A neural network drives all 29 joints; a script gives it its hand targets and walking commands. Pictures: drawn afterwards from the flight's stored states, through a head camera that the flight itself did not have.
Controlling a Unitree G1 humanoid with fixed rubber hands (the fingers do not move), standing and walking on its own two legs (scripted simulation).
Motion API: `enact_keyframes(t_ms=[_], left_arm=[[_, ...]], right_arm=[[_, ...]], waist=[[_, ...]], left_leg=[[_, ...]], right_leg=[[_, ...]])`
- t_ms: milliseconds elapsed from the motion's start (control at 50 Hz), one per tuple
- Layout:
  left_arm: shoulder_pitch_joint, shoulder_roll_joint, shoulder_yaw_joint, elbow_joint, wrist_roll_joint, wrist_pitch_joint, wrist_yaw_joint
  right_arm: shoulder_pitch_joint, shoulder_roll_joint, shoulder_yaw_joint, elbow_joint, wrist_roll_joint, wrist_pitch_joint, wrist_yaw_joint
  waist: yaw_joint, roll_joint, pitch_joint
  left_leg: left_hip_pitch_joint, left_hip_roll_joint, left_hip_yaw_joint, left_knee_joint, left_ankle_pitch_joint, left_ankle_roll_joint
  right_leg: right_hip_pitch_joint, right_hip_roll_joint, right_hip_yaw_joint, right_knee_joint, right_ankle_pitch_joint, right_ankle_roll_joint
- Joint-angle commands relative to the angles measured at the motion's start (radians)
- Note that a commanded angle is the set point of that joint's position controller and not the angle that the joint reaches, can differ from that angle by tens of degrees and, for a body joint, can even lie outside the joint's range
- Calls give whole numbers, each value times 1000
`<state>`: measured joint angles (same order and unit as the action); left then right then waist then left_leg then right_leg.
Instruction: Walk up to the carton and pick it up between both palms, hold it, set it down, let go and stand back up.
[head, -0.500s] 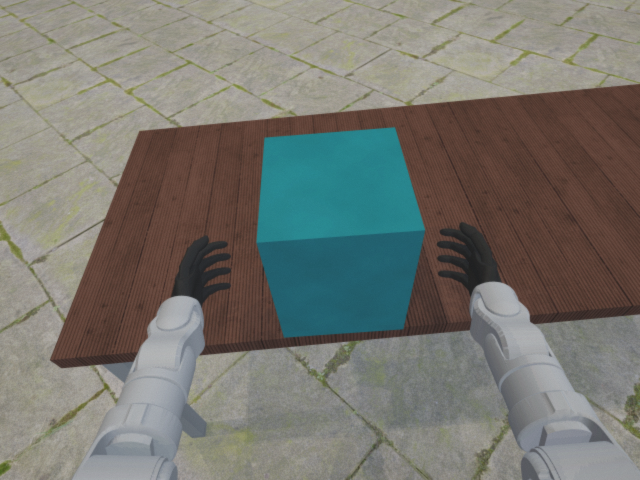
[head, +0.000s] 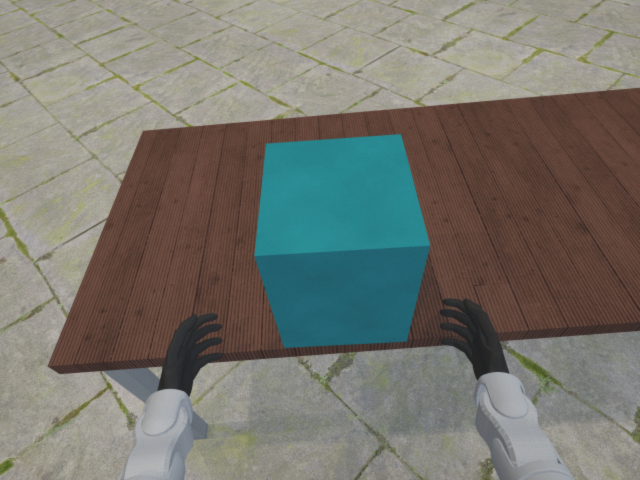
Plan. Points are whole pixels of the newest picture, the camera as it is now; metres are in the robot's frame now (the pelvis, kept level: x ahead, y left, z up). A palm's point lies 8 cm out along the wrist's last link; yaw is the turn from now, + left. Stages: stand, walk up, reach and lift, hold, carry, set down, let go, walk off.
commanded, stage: set down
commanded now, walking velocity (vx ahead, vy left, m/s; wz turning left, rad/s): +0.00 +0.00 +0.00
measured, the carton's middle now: (339, 246) +0.45 -0.01 +0.00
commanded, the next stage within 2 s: let go in 0.54 s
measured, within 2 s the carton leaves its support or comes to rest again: neither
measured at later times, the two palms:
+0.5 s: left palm (180, 431) +0.21 +0.21 -0.06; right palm (495, 424) +0.20 -0.19 -0.07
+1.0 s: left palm (165, 466) +0.18 +0.24 -0.10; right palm (505, 455) +0.17 -0.20 -0.10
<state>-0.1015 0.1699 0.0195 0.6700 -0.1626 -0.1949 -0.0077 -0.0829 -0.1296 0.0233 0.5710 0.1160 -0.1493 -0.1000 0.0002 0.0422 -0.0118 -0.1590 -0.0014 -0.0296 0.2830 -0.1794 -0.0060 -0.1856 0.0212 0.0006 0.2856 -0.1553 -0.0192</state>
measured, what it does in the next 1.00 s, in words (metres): stands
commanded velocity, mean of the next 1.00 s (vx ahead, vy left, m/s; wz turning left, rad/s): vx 0.00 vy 0.00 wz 0.00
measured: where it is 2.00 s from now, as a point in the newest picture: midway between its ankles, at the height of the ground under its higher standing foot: outside the picture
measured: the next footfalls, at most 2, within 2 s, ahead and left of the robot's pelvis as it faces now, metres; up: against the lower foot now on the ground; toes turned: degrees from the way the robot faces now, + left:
none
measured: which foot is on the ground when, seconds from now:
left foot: down 0.00-1.00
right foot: down 0.00-1.00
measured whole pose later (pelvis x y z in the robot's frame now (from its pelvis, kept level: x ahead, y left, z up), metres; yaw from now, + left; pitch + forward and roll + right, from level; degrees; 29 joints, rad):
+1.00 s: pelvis +0.03 +0.02 -0.01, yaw -1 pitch +3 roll +0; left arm 0.19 0.19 -0.03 0.67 -0.06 -0.16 0.01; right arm 0.17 -0.20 0.04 0.71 0.07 -0.16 -0.04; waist 0.01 0.02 0.01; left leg -0.19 -0.02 -0.01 0.45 -0.31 0.02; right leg -0.22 0.01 0.03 0.44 -0.28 0.01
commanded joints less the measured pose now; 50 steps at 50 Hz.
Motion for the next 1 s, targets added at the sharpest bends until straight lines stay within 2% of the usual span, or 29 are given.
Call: enact_keyframes(t_ms=[0,20,80,120,140,160,180,240,280,340,360,380,420,440,460,480,520,560,580,640,680,700,720,760,800,860,880,940,980], left_arm=[[-256,107,11,-207,-28,-154,19],[-227,111,5,-205,-30,-171,23],[-143,101,-8,-147,-31,-201,30],[-113,85,-3,-121,-22,-212,31],[-101,77,-10,-104,-15,-218,34],[-81,71,-14,-81,-17,-222,30],[-71,61,-14,-66,-19,-226,30],[-36,68,-16,-26,-9,-236,26],[-46,62,-9,-6,-20,-243,26],[-70,82,-36,-54,-28,-268,25],[-60,94,-31,-64,-16,-274,26],[-48,85,-32,-65,-23,-277,25],[-23,92,-43,-74,-16,-284,32],[-15,108,-36,-93,-18,-288,33],[7,111,-45,-107,-14,-292,30],[2,102,-47,-97,-20,-291,31],[48,100,-51,-89,-29,-273,30],[106,97,-57,-71,-1,-250,26],[120,103,-39,-78,0,-238,22],[183,121,-30,-40,33,-205,10],[195,119,-25,-21,30,-173,9],[180,125,-27,-42,30,-158,9],[196,122,-22,-42,38,-147,9],[198,125,-15,-42,71,-114,5],[209,122,-8,-56,80,-77,4],[212,111,-25,-122,90,-24,18],[213,111,-23,-114,89,-8,20],[238,120,-17,-154,122,33,32],[238,119,-7,-168,133,59,47]], right_arm=[[-266,-48,27,-223,18,-150,-15],[-224,-51,25,-205,25,-167,-13],[-156,-67,27,-161,22,-201,-10],[-114,-55,20,-122,23,-220,0],[-110,-67,16,-99,20,-228,5],[-91,-59,10,-58,27,-233,14],[-77,-55,15,-40,20,-238,20],[-39,-57,-13,19,12,-256,29],[-55,-56,1,5,12,-271,29],[-51,-76,-1,-8,14,-299,29],[-40,-76,-6,-6,12,-306,31],[-46,-71,17,-19,27,-314,34],[-27,-76,14,-19,44,-327,41],[-10,-94,20,-42,41,-334,48],[3,-97,24,-27,39,-337,51],[-1,-95,37,-37,47,-335,50],[67,-112,17,-2,29,-320,42],[102,-105,20,10,14,-304,45],[144,-119,12,12,11,-295,45],[163,-116,12,27,-1,-267,55],[154,-136,-18,48,-12,-234,50],[159,-128,1,47,-8,-217,51],[168,-154,-22,47,-21,-201,48],[147,-140,-16,57,-30,-162,48],[167,-142,-24,60,-38,-124,51],[164,-148,-11,16,-30,-65,54],[163,-161,-7,11,-38,-52,54],[190,-180,-18,-13,-52,-22,59],[176,-185,-37,-17,-61,2,61]], waist=[[-3,-50,-364],[2,-21,-347],[4,-38,-319],[6,-9,-291],[3,-30,-269],[8,-7,-249],[-2,-28,-210],[-9,-25,-160],[0,-35,-128],[-24,-36,-182],[-11,-19,-211],[6,-28,-196],[15,3,-226],[11,-9,-231],[12,11,-237],[10,-16,-258],[-7,-34,-267],[1,-25,-253],[1,-6,-245],[10,-10,-173],[-1,-41,-140],[6,-42,-134],[1,-75,-113],[3,-38,-95],[-4,-40,-96],[8,-20,-133],[-2,-47,-137],[11,-12,-175],[12,-28,-212]], left_leg=[[4,-23,10,33,288,24],[-4,-25,9,31,286,20],[-18,-17,10,51,291,25],[-14,-15,4,55,279,16],[-20,-13,4,55,277,15],[-23,-12,6,50,243,13],[-35,-11,0,52,225,16],[-48,-14,-1,49,155,11],[-60,-14,1,59,134,15],[-27,-13,-7,78,146,21],[-7,-14,1,84,161,18],[-16,-14,-3,94,163,23],[-25,-10,-7,106,185,14],[-26,-12,-7,117,200,19],[-26,-14,4,122,200,22],[-20,-11,0,128,230,19],[-2,-9,-8,138,218,11],[1,-12,1,140,245,17],[5,-13,-4,142,248,1],[-32,-14,3,130,232,10],[-50,-9,-2,124,220,11],[-45,-12,0,122,203,15],[-33,-5,-11,119,194,13],[-39,-13,4,120,199,10],[-21,-3,-13,111,218,-1],[13,0,-17,125,316,-5],[22,-2,-10,133,333,-5],[50,-2,-11,157,465,-20],[68,4,-17,173,513,-16]], right_leg=[[221,-1,33,68,347,25],[224,-4,38,71,357,29],[188,2,39,80,327,32],[149,0,35,74,287,27],[136,5,32,67,273,24],[119,2,34,61,238,19],[94,4,33,60,218,19],[62,3,23,53,143,21],[24,2,29,56,112,22],[17,3,27,73,124,18],[16,3,20,83,129,27],[-6,4,25,96,126,26],[16,5,27,111,134,25],[17,7,32,118,145,24],[15,3,36,117,140,25],[17,6,33,125,170,28],[11,10,24,127,160,32],[11,4,33,128,185,33],[13,3,33,129,181,27],[22,3,43,126,187,24],[28,2,34,129,186,25],[18,2,39,128,164,26],[13,4,32,128,147,23],[25,4,40,118,157,19],[21,6,33,116,154,15],[62,3,40,132,215,11],[68,5,41,134,247,14],[93,6,35,150,337,16],[109,4,41,164,368,14]])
